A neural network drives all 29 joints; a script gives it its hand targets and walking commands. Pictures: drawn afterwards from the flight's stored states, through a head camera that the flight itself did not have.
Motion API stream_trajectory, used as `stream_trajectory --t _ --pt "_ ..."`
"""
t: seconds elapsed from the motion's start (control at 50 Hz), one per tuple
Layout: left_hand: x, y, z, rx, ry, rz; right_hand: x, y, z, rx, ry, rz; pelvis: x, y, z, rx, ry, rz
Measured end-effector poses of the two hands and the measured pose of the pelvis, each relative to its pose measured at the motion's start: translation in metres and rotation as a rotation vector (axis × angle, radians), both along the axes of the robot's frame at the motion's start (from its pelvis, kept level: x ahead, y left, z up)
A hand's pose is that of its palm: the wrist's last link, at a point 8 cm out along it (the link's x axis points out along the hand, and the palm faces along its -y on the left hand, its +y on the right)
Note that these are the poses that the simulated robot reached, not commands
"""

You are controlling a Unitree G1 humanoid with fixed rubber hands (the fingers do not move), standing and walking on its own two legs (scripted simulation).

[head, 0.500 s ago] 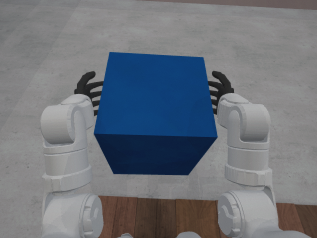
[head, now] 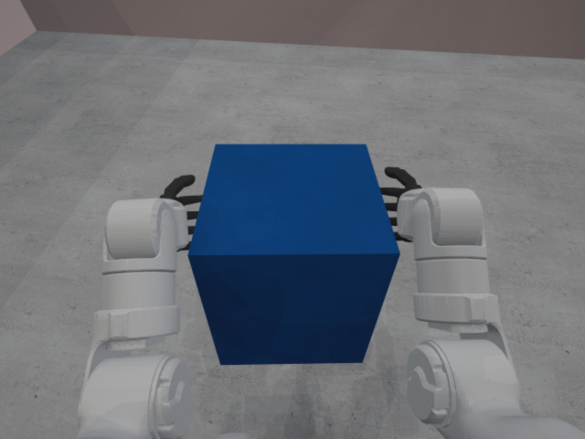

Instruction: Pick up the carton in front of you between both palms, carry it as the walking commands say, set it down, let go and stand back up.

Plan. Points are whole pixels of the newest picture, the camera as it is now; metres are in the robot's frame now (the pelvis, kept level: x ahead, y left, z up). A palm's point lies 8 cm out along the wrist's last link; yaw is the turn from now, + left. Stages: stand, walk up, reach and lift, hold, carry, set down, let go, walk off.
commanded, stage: carry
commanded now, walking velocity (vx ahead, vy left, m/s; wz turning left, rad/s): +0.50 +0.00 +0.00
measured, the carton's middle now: (291, 257) +0.36 +0.02 +0.04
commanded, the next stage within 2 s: none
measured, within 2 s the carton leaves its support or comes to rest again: neither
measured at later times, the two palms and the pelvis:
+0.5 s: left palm (240, 107) +0.69 +0.12 +0.08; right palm (396, 113) +0.66 -0.18 +0.08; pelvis +0.33 +0.00 -0.01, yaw -2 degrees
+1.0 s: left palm (268, 49) +0.89 +0.08 +0.09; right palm (398, 47) +0.90 -0.22 +0.09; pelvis +0.64 -0.08 +0.01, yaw +0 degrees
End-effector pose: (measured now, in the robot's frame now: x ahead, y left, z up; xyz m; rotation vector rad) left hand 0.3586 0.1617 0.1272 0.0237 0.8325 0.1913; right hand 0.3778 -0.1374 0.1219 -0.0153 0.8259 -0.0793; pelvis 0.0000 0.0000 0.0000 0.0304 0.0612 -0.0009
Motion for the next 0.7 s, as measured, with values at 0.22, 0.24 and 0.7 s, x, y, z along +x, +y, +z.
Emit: stream_trajectory --t 0.22,0.24,0.7 --pt "0.140 -0.014 -0.022 -0.033 -0.086 0.002 0.133 -0.015 -0.020 0.026 -0.082 -0.056 0.137 -0.008 0.001 -0.005 0.031 -0.019" --pt "0.155 -0.014 -0.022 -0.032 -0.102 -0.001 0.148 -0.014 -0.019 0.027 -0.098 -0.058 0.153 -0.007 -0.001 -0.008 0.031 -0.021" --pt "0.422 -0.062 -0.034 -0.083 -0.113 -0.062 0.392 -0.062 -0.020 -0.001 -0.112 -0.147 0.455 -0.034 0.007 -0.054 0.028 -0.047"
